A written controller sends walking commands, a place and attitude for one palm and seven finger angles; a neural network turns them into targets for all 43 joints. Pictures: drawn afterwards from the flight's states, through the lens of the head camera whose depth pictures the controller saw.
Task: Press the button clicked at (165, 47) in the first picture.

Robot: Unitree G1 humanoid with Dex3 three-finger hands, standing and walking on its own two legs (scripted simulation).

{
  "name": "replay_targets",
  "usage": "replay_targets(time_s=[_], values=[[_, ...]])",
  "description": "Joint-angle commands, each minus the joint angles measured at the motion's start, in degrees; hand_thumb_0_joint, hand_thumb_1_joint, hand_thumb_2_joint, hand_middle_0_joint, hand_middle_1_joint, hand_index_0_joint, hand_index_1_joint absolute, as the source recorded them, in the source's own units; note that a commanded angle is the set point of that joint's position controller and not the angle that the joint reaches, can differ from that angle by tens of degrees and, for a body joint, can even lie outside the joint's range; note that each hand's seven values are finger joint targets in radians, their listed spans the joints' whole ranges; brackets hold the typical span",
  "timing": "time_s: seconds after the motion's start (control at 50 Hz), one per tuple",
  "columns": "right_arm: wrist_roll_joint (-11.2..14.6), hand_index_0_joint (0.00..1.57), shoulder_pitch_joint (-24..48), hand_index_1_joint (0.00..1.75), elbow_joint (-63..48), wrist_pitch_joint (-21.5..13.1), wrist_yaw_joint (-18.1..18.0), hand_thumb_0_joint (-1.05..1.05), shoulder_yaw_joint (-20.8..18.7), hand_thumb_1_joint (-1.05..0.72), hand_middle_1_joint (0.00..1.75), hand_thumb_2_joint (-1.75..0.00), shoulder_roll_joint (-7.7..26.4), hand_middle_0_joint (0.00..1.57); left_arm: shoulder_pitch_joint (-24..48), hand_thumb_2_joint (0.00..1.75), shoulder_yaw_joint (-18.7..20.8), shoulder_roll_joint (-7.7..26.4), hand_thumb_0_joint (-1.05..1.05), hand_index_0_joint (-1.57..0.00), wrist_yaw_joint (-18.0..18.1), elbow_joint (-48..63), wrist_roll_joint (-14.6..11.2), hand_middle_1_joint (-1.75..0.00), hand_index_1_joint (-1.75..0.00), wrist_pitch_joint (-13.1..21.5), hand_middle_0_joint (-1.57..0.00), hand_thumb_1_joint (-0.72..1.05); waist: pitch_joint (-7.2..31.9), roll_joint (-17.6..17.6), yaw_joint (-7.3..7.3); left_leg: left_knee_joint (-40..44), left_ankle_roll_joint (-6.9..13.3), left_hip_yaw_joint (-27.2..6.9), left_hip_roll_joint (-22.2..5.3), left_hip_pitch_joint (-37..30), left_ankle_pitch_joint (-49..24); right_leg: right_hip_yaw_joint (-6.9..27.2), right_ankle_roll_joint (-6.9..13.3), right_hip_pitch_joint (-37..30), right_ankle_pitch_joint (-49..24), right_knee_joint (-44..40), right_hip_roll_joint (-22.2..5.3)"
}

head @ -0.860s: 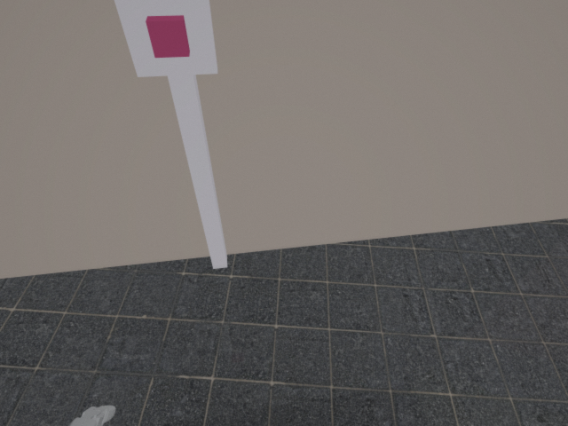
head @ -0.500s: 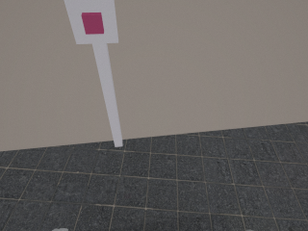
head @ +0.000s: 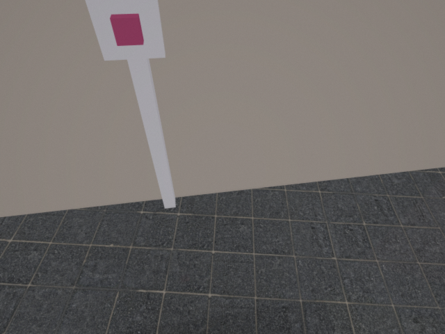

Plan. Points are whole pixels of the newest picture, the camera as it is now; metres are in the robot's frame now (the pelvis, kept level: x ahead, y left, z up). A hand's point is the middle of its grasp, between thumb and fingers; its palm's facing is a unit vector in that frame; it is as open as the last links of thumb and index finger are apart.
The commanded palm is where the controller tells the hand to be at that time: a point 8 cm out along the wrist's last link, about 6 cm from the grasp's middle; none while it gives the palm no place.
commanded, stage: look at it before walking up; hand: left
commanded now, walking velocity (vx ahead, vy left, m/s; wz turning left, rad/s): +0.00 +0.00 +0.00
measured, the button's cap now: (127, 29) +0.81 +0.31 +0.17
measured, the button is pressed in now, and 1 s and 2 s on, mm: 0 0 0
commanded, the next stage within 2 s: turn to face it in 0.58 s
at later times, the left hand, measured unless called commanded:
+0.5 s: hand out of the picture +0.09 +0.24 -0.16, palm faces -0.03 -0.94 -0.33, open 7.4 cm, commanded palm none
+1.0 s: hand out of the picture +0.06 +0.23 -0.16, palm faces +0.02 -0.95 -0.31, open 7.4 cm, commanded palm none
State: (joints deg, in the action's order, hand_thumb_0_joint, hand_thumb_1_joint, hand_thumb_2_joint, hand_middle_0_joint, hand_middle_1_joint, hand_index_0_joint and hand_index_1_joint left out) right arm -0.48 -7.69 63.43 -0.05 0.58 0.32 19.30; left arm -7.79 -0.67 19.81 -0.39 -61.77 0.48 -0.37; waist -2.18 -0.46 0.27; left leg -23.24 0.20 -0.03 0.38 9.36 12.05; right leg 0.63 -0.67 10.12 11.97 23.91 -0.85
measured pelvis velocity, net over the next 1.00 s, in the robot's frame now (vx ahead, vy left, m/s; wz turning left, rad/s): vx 0.00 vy -0.01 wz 0.04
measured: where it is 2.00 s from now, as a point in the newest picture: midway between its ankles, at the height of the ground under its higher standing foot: outside the picture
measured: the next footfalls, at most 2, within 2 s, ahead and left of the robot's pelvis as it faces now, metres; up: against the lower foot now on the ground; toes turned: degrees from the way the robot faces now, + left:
left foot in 1.72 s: +0.08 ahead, +0.16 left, +0.00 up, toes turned +19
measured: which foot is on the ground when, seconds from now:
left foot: down 0.00-1.00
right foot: down 0.00-1.00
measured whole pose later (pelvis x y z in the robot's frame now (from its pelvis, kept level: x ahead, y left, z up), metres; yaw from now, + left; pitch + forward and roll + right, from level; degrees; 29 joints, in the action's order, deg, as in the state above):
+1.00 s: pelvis +0.00 -0.01 +0.00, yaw +2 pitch -1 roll +0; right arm -0.6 -7.9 62.0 1.4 0.4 0.5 16.7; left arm -8.0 -0.4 17.0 0.8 -60.3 0.5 -1.6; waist -2.4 -0.1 0.1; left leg -25.9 -0.3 -2.4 0.9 11.7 12.7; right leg -1.7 -0.5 11.6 13.7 26.7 -1.4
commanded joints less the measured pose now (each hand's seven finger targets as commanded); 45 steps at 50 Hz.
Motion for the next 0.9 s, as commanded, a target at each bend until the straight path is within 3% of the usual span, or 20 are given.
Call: replay_targets(time_s=[0.0, 0.22, 0.72, 0.88], values=[[-0.07, 0.2, 3.58, 0.3, -3.69, -1.76, -1.06, 0.0, -2.59, -0.9, 0.3, -0.9, 12.07, 0.2, 2.55, 0.9, 2.56, 11.44, 0.0, -0.2, 0.97, 3.8, 0.13, -0.3, -0.3, 1.69, -0.2, 0.9, 3.3, 0.27, -0.3, 5.0, 1.65, -5.99, -6.72, -0.09, -3.22, 5.78, 2.26, -0.34, -1.66, -5.05, -5.75], [0.01, 0.2, 3.84, 0.3, -3.65, -1.81, -1.14, 0.0, -2.64, -0.9, 0.3, -0.9, 11.96, 0.2, 2.76, 0.9, 2.63, 11.52, 0.0, -0.2, 1.05, 3.61, 0.21, -0.3, -0.3, 1.93, -0.2, 0.9, 4.19, -0.09, -0.19, 4.5, 1.49, -5.42, -6.99, -1.64, -7.15, 5.69, 2.32, -1.13, -6.67, -4.79, -5.93], [0.08, 0.2, 4.59, 0.3, -3.7, -1.64, -1.17, 0.0, -2.45, -0.9, 0.3, -0.9, 12.19, 0.2, 2.63, 0.9, 2.86, 11.8, 0.0, -0.2, 1.12, 3.32, 0.17, -0.3, -0.3, 1.83, -0.2, 0.9, 3.98, 0.95, -0.39, 4.91, 1.39, -5.78, -7.04, -2.21, -9.7, 4.74, 2.05, -2.7, -8.86, -4.96, -6.17], [-0.18, 0.2, 1.52, 0.3, -4.31, -0.07, -0.88, 0.0, -1.45, -0.9, 0.3, -0.9, 5.99, 0.2, -0.72, 0.9, 2.13, 6.18, 0.0, -0.2, 1.73, 3.75, 0.16, -0.3, -0.3, 0.03, -0.2, 0.9, 3.52, 1.06, -0.78, 1.8, 0.95, -6.69, -6.43, 2.4, -9.5, 2.8, 0.66, -1.8, -6.33, -1.67, -6.77]])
